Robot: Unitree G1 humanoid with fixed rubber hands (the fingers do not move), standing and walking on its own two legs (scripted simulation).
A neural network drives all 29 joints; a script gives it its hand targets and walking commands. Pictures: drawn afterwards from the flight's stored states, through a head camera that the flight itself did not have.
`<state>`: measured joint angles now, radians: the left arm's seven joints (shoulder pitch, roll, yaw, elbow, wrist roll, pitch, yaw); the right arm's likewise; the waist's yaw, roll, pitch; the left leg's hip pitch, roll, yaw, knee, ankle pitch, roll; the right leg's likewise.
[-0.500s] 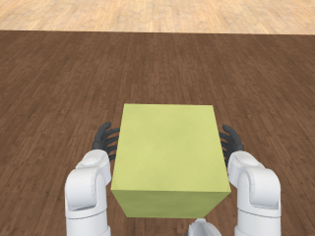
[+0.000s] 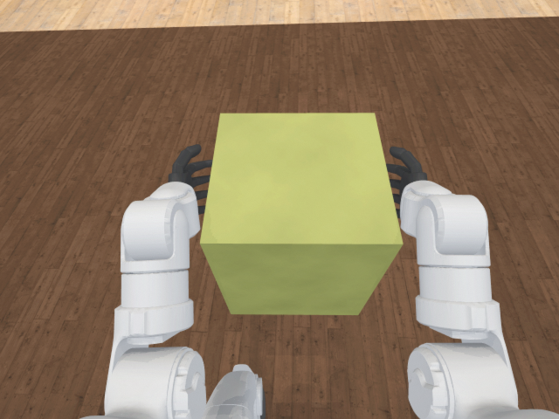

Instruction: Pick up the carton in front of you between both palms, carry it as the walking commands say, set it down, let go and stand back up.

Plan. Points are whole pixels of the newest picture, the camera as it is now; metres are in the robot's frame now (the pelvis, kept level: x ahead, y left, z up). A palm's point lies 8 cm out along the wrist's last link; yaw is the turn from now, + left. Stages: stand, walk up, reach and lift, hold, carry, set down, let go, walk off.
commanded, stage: carry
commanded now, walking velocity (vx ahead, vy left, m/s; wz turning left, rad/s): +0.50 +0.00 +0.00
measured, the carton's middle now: (295, 223) +0.38 +0.01 +0.02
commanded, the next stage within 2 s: none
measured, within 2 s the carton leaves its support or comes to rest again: neither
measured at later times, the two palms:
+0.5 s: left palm (205, 62) +0.71 +0.19 +0.08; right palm (361, 62) +0.70 -0.11 +0.07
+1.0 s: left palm (201, 5) +1.00 +0.25 +0.04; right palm (321, 2) +1.01 -0.05 +0.04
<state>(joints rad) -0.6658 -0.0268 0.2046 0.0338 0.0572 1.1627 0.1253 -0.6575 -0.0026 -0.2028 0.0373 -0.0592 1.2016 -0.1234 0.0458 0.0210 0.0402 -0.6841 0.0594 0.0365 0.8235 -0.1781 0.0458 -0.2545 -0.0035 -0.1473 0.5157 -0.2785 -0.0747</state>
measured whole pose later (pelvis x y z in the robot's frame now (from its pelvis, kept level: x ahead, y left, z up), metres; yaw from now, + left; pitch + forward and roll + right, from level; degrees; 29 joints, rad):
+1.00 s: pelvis +0.64 +0.08 -0.06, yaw +0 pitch +6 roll -1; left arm -0.64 -0.04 0.18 0.05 0.05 1.14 0.13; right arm -0.59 0.02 -0.23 0.00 -0.06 1.19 -0.12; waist 0.07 0.01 0.00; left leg -0.63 0.04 0.01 0.65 -0.10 0.04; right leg -0.26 0.05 -0.07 0.59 -0.34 -0.06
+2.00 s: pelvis +1.19 +0.14 -0.12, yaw +0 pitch +6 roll -1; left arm -0.64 -0.03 0.18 0.05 0.04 1.16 0.13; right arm -0.61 0.01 -0.22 0.02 -0.06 1.20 -0.12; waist 0.08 0.02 -0.05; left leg -0.58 0.02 0.05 0.54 -0.07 0.06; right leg -0.24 0.02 -0.04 0.64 -0.41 -0.02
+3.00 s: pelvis +1.75 +0.19 -0.16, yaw +1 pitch +5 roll -1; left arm -0.63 -0.03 0.18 0.05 0.04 1.15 0.14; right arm -0.59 0.01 -0.22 0.01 -0.06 1.20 -0.13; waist 0.08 0.02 -0.04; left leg -0.65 0.04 0.03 0.64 -0.07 0.05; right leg -0.21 0.05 -0.06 0.58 -0.38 -0.06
